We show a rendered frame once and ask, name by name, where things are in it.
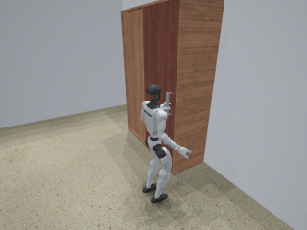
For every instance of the robot foot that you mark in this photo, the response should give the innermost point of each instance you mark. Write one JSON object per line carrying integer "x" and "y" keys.
{"x": 161, "y": 197}
{"x": 146, "y": 189}

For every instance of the robot right hand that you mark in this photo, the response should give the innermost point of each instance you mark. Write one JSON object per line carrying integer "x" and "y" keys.
{"x": 183, "y": 152}

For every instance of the left robot upper arm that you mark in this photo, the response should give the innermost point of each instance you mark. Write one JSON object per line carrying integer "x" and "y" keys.
{"x": 142, "y": 111}

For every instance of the wardrobe door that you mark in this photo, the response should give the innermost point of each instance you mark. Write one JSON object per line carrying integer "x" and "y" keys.
{"x": 160, "y": 49}
{"x": 133, "y": 22}

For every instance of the left robot foot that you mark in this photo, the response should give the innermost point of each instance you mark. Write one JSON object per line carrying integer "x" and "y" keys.
{"x": 146, "y": 189}

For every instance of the robot right forearm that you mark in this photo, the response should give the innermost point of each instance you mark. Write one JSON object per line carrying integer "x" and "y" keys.
{"x": 167, "y": 141}

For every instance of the robot left hand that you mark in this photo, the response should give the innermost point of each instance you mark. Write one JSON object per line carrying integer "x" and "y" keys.
{"x": 164, "y": 107}

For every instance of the right robot upper arm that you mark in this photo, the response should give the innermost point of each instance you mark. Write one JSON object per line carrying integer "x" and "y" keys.
{"x": 161, "y": 116}

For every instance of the right robot foot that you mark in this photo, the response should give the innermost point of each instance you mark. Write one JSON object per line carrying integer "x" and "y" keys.
{"x": 161, "y": 197}

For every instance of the handle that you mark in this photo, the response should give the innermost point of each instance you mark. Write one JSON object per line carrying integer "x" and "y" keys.
{"x": 167, "y": 102}

